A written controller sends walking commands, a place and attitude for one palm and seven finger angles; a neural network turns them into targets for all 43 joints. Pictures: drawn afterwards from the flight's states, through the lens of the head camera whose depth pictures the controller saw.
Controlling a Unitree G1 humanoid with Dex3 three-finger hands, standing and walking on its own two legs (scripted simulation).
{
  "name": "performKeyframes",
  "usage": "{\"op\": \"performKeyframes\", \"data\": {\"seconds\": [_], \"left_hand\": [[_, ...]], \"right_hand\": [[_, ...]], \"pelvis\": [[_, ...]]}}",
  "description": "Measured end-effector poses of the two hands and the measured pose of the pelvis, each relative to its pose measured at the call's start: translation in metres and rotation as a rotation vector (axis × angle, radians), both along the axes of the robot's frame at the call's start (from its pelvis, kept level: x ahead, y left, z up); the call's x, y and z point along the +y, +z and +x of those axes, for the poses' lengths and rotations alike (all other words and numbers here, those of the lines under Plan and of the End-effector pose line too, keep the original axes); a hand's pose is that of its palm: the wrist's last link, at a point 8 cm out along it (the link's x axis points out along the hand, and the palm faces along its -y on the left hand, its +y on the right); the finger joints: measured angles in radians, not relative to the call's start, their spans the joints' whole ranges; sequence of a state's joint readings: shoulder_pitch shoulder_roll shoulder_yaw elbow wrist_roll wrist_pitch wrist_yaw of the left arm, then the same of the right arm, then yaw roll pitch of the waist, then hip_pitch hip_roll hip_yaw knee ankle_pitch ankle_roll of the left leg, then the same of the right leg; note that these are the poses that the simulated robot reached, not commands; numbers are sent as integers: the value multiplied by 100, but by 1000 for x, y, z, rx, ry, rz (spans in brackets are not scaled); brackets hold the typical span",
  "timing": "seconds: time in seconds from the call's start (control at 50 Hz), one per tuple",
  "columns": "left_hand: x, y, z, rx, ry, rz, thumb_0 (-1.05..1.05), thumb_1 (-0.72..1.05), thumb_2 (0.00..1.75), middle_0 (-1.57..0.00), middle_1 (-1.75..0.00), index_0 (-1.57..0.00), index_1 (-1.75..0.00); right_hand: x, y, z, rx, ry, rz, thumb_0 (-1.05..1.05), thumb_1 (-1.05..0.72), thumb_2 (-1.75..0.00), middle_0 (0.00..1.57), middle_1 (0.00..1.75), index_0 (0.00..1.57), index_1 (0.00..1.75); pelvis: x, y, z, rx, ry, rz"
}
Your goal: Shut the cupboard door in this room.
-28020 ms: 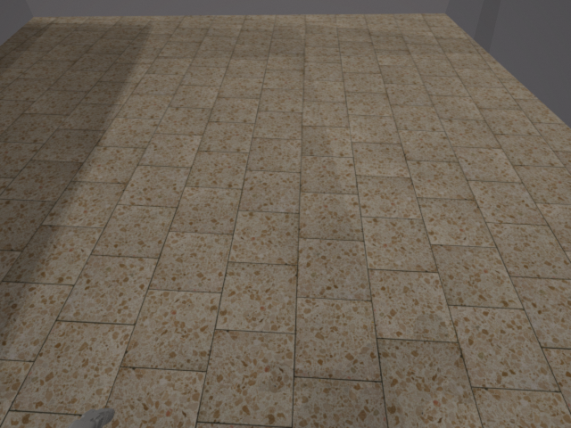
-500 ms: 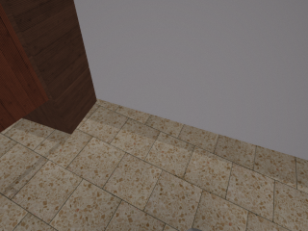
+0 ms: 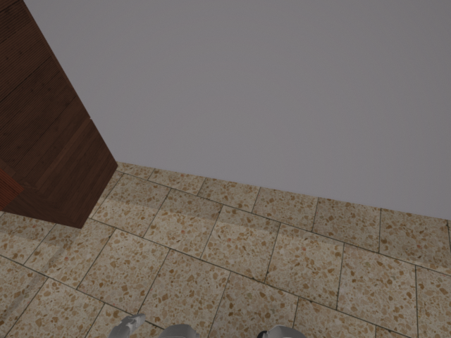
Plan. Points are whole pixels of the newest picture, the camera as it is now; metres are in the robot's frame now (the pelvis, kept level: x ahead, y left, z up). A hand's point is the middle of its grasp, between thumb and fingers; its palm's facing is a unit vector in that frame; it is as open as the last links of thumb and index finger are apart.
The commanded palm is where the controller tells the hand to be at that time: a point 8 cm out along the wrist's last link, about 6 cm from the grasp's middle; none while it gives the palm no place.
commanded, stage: turn to face it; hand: left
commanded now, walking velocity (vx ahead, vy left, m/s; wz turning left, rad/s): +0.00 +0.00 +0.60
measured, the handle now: out of the picture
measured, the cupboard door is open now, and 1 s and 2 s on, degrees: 77 77 77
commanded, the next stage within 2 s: take the last steps up to it in 1.60 s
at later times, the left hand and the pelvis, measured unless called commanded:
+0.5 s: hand out of the picture +0.05 +0.28 -0.16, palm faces +0.32 -0.92 -0.23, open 7.4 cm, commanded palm none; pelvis +0.04 +0.05 +0.01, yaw +16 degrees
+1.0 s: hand out of the picture +0.04 +0.20 -0.13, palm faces +0.54 -0.80 -0.28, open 7.4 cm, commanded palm none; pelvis +0.06 -0.02 +0.01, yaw +35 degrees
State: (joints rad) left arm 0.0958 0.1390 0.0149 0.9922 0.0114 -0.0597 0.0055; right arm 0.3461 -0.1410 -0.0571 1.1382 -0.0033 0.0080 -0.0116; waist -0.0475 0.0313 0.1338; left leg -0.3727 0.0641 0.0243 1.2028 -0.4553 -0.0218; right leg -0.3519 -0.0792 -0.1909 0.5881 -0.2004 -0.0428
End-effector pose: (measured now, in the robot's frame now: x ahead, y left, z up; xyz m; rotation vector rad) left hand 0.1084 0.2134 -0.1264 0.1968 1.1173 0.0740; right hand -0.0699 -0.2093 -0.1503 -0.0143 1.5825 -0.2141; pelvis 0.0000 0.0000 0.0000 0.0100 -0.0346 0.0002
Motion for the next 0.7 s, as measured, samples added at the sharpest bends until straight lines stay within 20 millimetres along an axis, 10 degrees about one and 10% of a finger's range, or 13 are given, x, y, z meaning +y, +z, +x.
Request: {"op": "performKeyframes", "data": {"seconds": [0.16,0.32,0.54,0.7], "left_hand": [[32,7,-10,11,145,30,-2,93,90,-20,-30,-20,-30],[81,-26,-42,47,292,-9,0,91,90,-20,-30,-20,-30],[113,0,-85,144,421,34,0,91,90,-20,-30,-20,-30],[99,13,-77,107,485,77,1,91,90,-20,-30,-20,-30]], "right_hand": [[-21,16,135,-244,163,-65,1,-91,-90,20,30,20,30],[5,35,236,-419,358,-148,1,-91,-90,20,30,20,30],[46,47,267,-392,483,-101,1,-90,-90,20,30,21,30],[40,29,274,-335,524,-37,1,-90,-90,21,30,21,30]], "pelvis": [[7,8,20,10,96,-17],[39,-9,33,16,194,-42],[52,14,45,53,300,-43],[33,12,55,54,396,-29]]}}
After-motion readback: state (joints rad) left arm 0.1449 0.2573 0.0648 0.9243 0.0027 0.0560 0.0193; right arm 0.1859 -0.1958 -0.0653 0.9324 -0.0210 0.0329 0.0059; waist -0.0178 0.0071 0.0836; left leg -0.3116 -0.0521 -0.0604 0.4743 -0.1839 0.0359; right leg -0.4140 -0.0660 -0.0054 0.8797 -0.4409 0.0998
